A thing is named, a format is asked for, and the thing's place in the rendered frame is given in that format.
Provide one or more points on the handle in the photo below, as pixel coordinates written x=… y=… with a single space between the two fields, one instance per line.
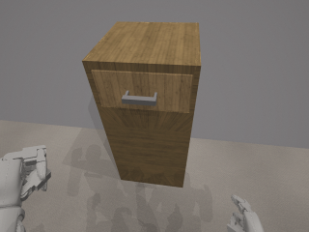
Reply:
x=139 y=100

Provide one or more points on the robot right hand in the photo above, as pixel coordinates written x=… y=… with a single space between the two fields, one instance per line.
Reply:
x=248 y=221

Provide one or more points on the cabinet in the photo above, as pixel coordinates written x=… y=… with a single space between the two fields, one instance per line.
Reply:
x=148 y=145

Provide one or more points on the robot left hand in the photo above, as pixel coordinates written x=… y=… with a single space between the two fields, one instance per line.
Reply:
x=13 y=173

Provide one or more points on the robot left forearm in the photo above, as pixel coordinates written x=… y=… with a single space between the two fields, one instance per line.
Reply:
x=11 y=219

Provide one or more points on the drawer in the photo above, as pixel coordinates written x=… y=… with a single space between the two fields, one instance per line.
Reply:
x=173 y=89

